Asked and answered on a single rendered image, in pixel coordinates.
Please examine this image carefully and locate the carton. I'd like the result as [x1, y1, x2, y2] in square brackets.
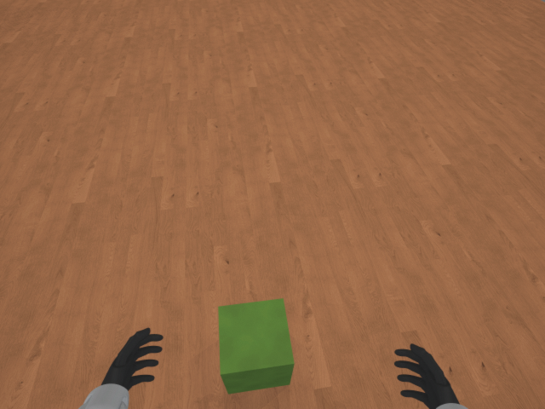
[218, 298, 295, 394]

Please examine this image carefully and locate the robot right hand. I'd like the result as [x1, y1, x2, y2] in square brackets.
[394, 343, 460, 409]

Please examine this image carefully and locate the robot left forearm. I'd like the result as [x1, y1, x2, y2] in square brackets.
[78, 383, 129, 409]

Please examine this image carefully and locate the robot left hand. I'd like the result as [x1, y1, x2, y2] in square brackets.
[101, 328, 164, 391]

